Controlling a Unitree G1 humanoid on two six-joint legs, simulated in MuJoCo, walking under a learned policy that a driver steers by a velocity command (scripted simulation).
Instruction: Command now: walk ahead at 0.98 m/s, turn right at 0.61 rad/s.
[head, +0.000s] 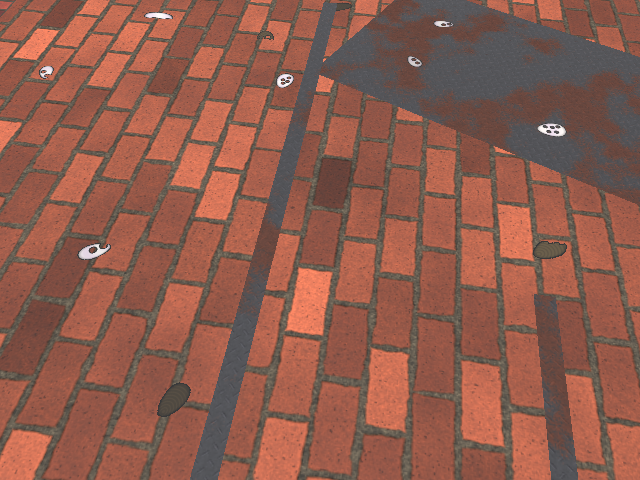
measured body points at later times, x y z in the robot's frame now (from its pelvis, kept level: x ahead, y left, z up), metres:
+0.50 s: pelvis +0.45 +0.02 +0.01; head +0.48 +0.01 +0.46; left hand +0.72 +0.22 -0.08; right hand +0.37 -0.28 -0.10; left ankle +0.46 +0.15 -0.73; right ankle +0.41 -0.08 -0.62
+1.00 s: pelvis +0.84 -0.22 +0.01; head +0.85 -0.22 +0.46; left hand +0.97 +0.03 -0.12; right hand +0.81 -0.50 -0.11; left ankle +1.03 -0.14 -0.64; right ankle +0.73 -0.22 -0.73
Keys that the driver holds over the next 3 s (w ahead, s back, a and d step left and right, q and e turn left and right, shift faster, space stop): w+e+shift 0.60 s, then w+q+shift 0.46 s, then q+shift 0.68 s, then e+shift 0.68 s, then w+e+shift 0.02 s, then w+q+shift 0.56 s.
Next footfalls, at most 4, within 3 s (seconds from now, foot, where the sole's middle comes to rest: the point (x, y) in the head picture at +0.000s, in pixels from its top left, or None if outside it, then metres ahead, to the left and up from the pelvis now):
0.30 left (269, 469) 0.49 0.14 -0.76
0.74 right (445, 360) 0.76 -0.24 -0.76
1.18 left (464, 214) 1.22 -0.33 -0.76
1.62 right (505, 163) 1.44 -0.48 -0.76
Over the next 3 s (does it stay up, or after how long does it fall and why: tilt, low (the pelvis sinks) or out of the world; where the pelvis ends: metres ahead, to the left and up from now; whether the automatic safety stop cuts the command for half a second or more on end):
stays up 1.55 -0.37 -0.03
